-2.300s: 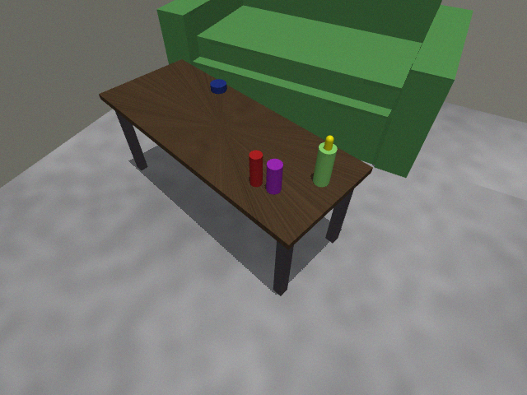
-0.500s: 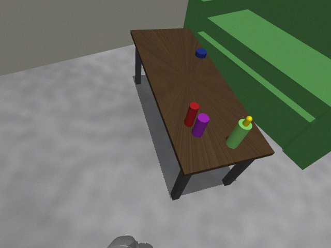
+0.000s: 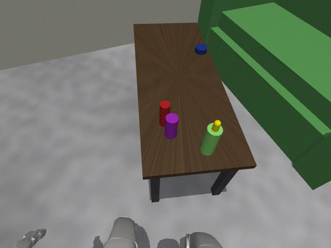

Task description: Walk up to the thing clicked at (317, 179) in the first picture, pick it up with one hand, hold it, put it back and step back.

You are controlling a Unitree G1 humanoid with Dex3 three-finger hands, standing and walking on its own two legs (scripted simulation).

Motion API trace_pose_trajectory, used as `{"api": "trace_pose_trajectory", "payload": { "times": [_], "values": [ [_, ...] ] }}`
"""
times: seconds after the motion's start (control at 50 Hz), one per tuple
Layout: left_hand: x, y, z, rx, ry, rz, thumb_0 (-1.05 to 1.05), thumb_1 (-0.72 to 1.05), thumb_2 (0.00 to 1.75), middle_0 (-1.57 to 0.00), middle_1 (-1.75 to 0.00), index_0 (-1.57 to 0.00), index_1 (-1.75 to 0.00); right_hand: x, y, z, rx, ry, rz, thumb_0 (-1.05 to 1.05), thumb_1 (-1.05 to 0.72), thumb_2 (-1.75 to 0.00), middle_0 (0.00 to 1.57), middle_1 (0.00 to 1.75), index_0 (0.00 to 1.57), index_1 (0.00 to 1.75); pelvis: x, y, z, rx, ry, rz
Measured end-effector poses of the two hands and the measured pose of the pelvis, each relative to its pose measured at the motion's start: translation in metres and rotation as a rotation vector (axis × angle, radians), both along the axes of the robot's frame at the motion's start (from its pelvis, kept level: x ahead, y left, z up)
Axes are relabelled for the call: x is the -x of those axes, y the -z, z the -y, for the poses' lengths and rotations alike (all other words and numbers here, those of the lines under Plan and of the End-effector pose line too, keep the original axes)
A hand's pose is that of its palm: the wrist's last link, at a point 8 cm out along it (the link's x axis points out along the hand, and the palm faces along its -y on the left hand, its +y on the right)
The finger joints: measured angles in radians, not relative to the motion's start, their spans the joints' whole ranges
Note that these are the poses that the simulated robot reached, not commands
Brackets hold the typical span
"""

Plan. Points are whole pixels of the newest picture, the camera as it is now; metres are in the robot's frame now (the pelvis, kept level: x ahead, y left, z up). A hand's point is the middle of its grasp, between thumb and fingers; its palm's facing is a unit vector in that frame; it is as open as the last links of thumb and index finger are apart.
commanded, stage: walk up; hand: right
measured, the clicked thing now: (211, 136) +0.51 -0.17 -0.17
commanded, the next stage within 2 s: none
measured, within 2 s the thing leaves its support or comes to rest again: neither
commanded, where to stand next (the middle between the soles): +0.07 -0.04 m, yaw +11 degrees
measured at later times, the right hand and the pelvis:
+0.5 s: hand (317, 239) +0.17 -0.39 -0.12, palm faces -0.21 +0.90 -0.38, open 7.4 cm; pelvis +0.03 -0.15 +0.04, yaw +12 degrees
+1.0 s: hand (303, 206) +0.25 -0.38 -0.11, palm faces -0.30 +0.84 -0.45, open 7.4 cm; pelvis +0.00 -0.12 +0.01, yaw +15 degrees
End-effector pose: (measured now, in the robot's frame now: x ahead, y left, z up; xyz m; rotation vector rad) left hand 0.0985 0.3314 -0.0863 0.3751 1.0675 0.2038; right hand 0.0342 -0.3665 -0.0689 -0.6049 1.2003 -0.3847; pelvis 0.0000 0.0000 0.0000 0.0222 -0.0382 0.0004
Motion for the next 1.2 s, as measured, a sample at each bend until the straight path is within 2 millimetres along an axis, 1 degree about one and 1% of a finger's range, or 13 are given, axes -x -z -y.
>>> {"api": "trace_pose_trajectory", "payload": {
  "times": [0.12, 0.24, 0.36, 0.44, 0.52, 0.58, 0.68, 0.76, 0.9, 0.96, 1.04, 1.1, 1.2],
  "values": [
    [0.033, -0.023, 0.067, 0.039, -0.086, -0.067, 0.01, 0.9, 0.9, -0.21, -0.3, -0.21, -0.3, -0.048, -0.014, 0.027, -0.099, -0.092, 0.025, 0.01, -0.9, -0.9, 0.21, 0.3, 0.2, 0.3, -0.014, -0.033, 0.047, -0.006, -0.043, -0.025],
    [0.063, -0.026, 0.106, 0.016, -0.188, -0.097, 0.01, 0.9, 0.9, -0.21, -0.3, -0.21, -0.3, -0.082, -0.009, 0.047, -0.178, -0.163, -0.016, 0.01, -0.9, -0.9, 0.21, 0.3, 0.2, 0.3, -0.028, -0.038, 0.089, -0.005, -0.084, -0.019],
    [0.091, -0.033, 0.138, -0.015, -0.283, -0.137, 0.01, 0.9, 0.9, -0.21, -0.3, -0.21, -0.3, -0.123, 0.005, 0.048, -0.261, -0.211, -0.002, 0.01, -0.9, -0.9, 0.21, 0.3, 0.2, 0.3, -0.036, -0.04, 0.116, 0.0, -0.15, 0.015],
    [0.089, -0.037, 0.151, -0.017, -0.32, -0.12, 0.01, 0.9, 0.9, -0.21, -0.3, -0.21, -0.3, -0.136, 0.002, 0.048, -0.307, -0.244, 0.024, 0.01, -0.9, -0.9, 0.21, 0.3, 0.2, 0.3, -0.036, -0.045, 0.132, 0.009, -0.181, 0.03],
    [0.072, -0.037, 0.16, -0.041, -0.301, -0.045, 0.01, 0.9, 0.9, -0.21, -0.3, -0.21, -0.3, -0.133, 0.013, 0.067, -0.289, -0.229, 0.048, 0.01, -0.9, -0.9, 0.21, 0.3, 0.2, 0.3, -0.028, -0.035, 0.151, -0.014, -0.22, 0.052],
    [0.076, -0.043, 0.173, -0.056, -0.296, -0.01, 0.01, 0.91, 0.9, -0.21, -0.3, -0.21, -0.3, -0.149, 0.023, 0.081, -0.29, -0.243, 0.044, 0.01, -0.9, -0.9, 0.21, 0.3, 0.2, 0.3, -0.028, -0.03, 0.165, -0.007, -0.202, 0.034],
    [0.133, -0.031, 0.187, -0.171, -0.333, -0.102, 0.0, 0.9, 0.9, -0.21, -0.3, -0.21, -0.3, -0.2, 0.037, 0.096, -0.313, -0.353, 0.148, 0.01, -0.9, -0.9, 0.21, 0.3, 0.2, 0.3, -0.025, -0.003, 0.191, 0.072, -0.223, 0.034],
    [0.183, -0.034, 0.197, -0.19, -0.406, -0.218, 0.0, 0.9, 0.9, -0.21, -0.3, -0.21, -0.3, -0.212, 0.025, 0.098, -0.312, -0.396, 0.143, 0.01, -0.9, -0.9, 0.21, 0.3, 0.2, 0.3, -0.026, -0.008, 0.191, 0.057, -0.231, 0.027],
    [0.221, -0.053, 0.173, -0.196, -0.383, -0.294, 0.01, 0.9, 0.9, -0.22, -0.3, -0.21, -0.3, -0.216, 0.004, 0.094, -0.26, -0.378, 0.116, 0.01, -0.9, -0.9, 0.2, 0.3, 0.2, 0.3, -0.016, -0.019, 0.161, 0.035, -0.245, -0.021],
    [0.233, -0.052, 0.145, -0.197, -0.36, -0.324, 0.01, 0.9, 0.9, -0.22, -0.3, -0.22, -0.3, -0.215, 0.001, 0.072, -0.245, -0.387, 0.119, 0.01, -0.9, -0.9, 0.2, 0.3, 0.2, 0.3, -0.008, -0.016, 0.139, 0.045, -0.247, -0.036],
    [0.238, -0.036, 0.089, -0.205, -0.338, -0.338, 0.01, 0.9, 0.9, -0.22, -0.3, -0.22, -0.3, -0.21, 0.003, 0.026, -0.238, -0.409, 0.144, 0.01, -0.91, -0.9, 0.2, 0.3, 0.19, 0.3, 0.004, -0.004, 0.099, 0.036, -0.255, -0.034],
    [0.224, -0.023, 0.052, -0.218, -0.336, -0.32, 0.01, 0.9, 0.9, -0.21, -0.3, -0.21, -0.3, -0.187, 0.006, -0.009, -0.27, -0.401, 0.154, 0.01, -0.91, -0.9, 0.2, 0.3, 0.19, 0.3, 0.009, -0.002, 0.075, 0.03, -0.233, -0.002],
    [0.161, -0.027, 0.019, -0.167, -0.303, -0.166, 0.01, 0.9, 0.9, -0.21, -0.3, -0.21, -0.3, -0.13, 0.004, -0.044, -0.328, -0.304, 0.083, 0.01, -0.9, -0.9, 0.21, 0.3, 0.2, 0.3, 0.001, -0.021, 0.048, 0.044, -0.242, 0.002]
  ]
}}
